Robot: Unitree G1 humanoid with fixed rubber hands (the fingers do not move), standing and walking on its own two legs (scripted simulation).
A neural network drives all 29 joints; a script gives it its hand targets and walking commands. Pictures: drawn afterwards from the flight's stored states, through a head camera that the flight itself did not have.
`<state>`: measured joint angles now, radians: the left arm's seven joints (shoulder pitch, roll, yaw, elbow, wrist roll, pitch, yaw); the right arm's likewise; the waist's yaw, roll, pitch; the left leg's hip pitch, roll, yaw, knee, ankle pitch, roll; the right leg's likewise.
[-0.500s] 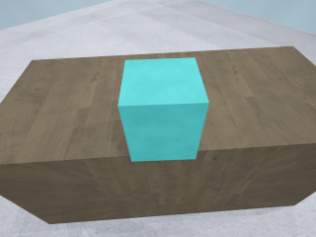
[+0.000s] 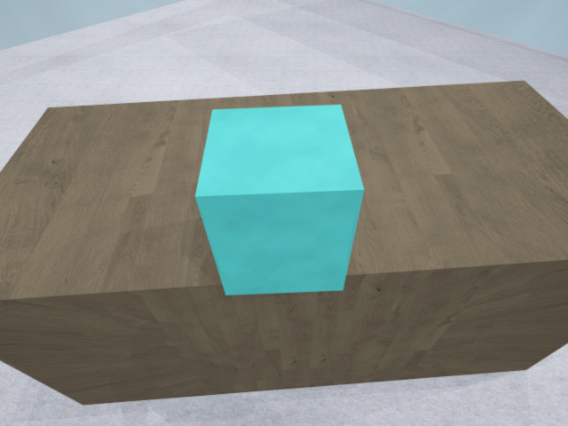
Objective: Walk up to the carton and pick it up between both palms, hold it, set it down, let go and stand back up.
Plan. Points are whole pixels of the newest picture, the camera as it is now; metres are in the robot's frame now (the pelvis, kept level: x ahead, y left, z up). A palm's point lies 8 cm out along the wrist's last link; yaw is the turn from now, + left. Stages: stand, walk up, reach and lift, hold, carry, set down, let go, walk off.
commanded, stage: stand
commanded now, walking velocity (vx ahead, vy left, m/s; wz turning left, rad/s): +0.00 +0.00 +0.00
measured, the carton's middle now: (280, 204) +0.46 +0.02 +0.05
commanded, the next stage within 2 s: reach and lift in 0.46 s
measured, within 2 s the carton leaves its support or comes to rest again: neither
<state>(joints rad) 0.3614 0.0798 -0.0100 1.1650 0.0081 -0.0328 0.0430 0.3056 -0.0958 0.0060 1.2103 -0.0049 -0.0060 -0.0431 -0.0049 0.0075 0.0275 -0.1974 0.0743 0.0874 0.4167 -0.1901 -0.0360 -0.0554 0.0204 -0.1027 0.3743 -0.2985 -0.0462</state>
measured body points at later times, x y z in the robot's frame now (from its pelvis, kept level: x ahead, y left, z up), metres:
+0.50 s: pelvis +0.00 -0.01 +0.00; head +0.02 -0.02 +0.45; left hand -0.04 +0.18 -0.16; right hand -0.03 -0.21 -0.17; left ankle +0.02 +0.14 -0.74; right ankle -0.06 -0.08 -0.74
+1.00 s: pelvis -0.02 +0.01 +0.00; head +0.04 +0.01 +0.45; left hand +0.13 +0.20 -0.12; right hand +0.12 -0.21 -0.13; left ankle +0.02 +0.14 -0.74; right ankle -0.06 -0.09 -0.74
